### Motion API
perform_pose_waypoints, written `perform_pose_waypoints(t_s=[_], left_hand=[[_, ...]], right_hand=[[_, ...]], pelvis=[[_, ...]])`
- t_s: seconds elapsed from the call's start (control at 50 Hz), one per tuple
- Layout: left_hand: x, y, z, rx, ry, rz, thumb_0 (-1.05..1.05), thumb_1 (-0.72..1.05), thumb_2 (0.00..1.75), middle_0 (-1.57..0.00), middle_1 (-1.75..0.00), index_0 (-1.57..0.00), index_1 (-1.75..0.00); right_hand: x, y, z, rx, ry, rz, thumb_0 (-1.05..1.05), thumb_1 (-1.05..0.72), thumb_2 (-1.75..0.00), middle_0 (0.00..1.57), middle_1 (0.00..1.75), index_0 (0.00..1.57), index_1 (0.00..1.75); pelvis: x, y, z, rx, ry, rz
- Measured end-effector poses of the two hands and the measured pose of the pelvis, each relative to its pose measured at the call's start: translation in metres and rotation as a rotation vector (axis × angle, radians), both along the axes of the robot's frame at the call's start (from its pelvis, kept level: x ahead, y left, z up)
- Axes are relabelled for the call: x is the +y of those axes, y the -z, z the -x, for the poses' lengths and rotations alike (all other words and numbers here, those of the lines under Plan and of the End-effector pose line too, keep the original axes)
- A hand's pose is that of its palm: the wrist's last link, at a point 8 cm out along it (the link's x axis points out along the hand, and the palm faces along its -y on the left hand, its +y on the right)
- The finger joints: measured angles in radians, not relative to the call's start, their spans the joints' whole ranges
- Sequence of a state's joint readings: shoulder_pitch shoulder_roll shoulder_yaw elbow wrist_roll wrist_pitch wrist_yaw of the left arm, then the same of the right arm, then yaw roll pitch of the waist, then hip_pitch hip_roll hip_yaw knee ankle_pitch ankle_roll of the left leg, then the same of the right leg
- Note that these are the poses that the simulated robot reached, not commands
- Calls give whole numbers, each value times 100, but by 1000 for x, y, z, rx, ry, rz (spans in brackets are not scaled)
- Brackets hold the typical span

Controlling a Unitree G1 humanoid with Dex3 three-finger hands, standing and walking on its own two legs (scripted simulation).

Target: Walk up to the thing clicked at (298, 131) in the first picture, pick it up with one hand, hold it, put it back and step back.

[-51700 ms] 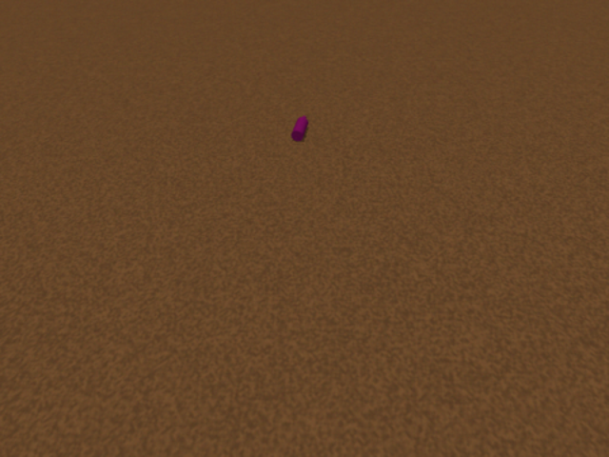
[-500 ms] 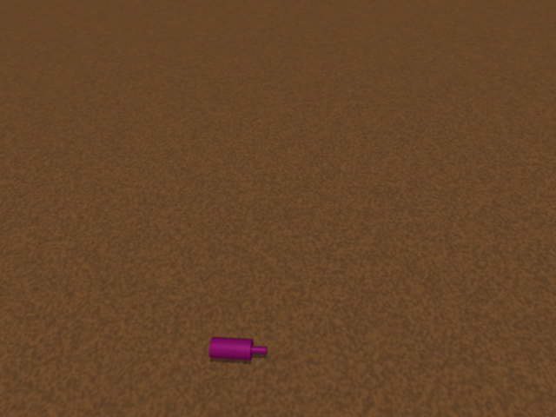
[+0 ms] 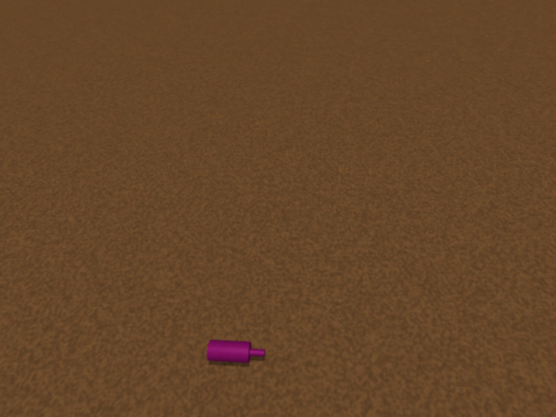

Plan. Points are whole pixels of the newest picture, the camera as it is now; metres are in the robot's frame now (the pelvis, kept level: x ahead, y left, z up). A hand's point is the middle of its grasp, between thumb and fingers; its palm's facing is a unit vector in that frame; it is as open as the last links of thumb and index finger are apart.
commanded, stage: stand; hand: left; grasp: from above
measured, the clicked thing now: (236, 351) +0.49 +0.20 -0.75
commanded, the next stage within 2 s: step back in 0.62 s
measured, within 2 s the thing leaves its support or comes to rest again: neither
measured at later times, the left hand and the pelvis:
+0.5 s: hand out of the picture +0.08 +0.25 -0.15, palm faces +0.01 -0.94 -0.34, open 7.3 cm; pelvis +0.01 +0.00 +0.00, yaw +0 degrees
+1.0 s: hand out of the picture +0.10 +0.32 -0.18, palm faces +0.01 -0.93 -0.37, open 7.3 cm; pelvis -0.05 +0.05 -0.02, yaw +1 degrees
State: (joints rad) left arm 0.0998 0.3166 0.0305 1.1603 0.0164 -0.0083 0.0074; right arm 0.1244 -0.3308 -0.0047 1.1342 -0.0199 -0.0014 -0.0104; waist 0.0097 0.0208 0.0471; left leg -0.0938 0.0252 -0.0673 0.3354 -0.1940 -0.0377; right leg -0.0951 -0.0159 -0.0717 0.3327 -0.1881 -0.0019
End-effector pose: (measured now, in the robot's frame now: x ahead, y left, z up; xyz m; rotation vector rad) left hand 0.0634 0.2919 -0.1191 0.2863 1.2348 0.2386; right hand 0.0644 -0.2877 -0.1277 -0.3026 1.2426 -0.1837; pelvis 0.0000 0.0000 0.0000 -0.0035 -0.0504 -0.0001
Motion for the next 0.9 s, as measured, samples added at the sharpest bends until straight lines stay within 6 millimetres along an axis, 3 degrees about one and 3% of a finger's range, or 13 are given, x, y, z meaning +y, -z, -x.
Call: perform_pose_waypoints(t_s=[0.2,0.64,0.78,0.9], left_hand=[[0,1,1,21,2,-1,0,91,90,-20,-30,-20,-30],[-2,-2,-16,-7,11,-4,0,91,90,-20,-29,-20,-30],[19,1,-14,-22,24,-35,0,91,90,-20,-30,-20,-30],[52,16,-28,-75,68,-46,0,90,90,-20,-30,-20,-30]], right_hand=[[-3,1,3,25,3,3,0,-91,-89,20,30,20,30],[-7,0,-14,0,-2,3,0,-91,-89,20,30,20,30],[-11,-2,-11,-17,11,33,0,-91,-89,20,30,20,30],[0,-1,18,14,7,99,0,-91,-89,20,30,20,30]], pelvis=[[-1,0,-4,8,2,-2],[-3,0,-10,17,3,-3],[10,7,14,20,9,-11],[37,23,29,32,-12,7]])
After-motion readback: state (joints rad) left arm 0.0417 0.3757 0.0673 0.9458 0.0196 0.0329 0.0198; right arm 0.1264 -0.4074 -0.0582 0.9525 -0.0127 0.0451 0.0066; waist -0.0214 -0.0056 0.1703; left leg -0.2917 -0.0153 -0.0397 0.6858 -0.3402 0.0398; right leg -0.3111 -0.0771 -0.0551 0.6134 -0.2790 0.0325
